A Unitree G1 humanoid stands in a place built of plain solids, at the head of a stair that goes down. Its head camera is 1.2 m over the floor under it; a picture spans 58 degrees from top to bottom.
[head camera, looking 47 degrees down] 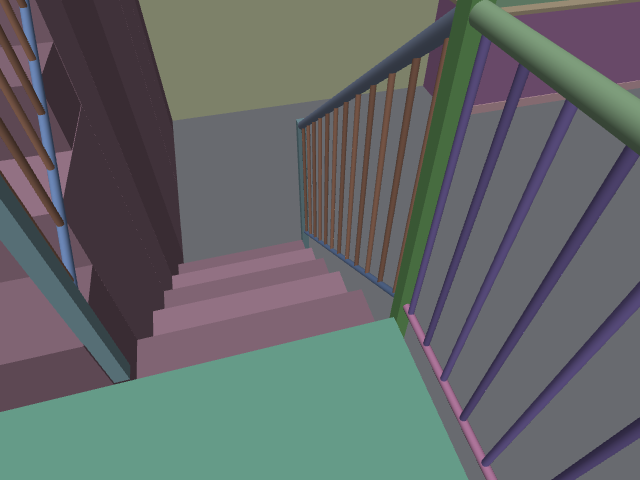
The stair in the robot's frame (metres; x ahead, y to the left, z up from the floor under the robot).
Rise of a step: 0.21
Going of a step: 0.28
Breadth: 0.87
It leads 15 degrees to the left of straight ahead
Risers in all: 6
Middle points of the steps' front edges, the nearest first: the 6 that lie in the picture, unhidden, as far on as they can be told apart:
0.66 0.18 0.00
0.93 0.25 -0.21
1.20 0.32 -0.43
1.47 0.40 -0.64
1.74 0.47 -0.85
2.00 0.55 -1.07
